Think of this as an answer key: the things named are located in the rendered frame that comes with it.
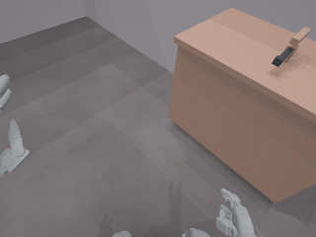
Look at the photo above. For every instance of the counter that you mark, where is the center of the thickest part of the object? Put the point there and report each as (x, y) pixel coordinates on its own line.
(259, 119)

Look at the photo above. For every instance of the robot right hand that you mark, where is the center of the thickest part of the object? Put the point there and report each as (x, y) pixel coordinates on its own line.
(233, 222)

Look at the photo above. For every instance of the robot left hand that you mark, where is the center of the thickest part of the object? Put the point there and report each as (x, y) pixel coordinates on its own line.
(10, 159)

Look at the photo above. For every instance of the tap lever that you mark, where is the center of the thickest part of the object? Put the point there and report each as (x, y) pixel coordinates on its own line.
(280, 58)

